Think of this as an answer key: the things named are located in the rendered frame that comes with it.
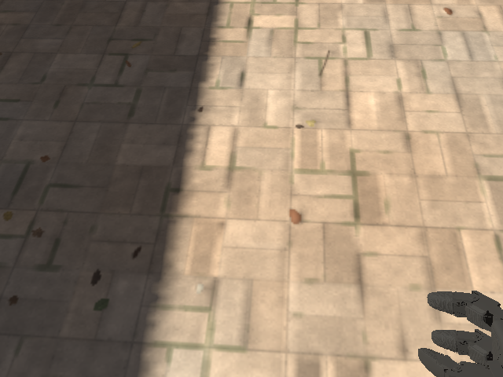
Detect right robot hand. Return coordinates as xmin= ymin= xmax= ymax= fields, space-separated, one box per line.
xmin=418 ymin=291 xmax=503 ymax=377

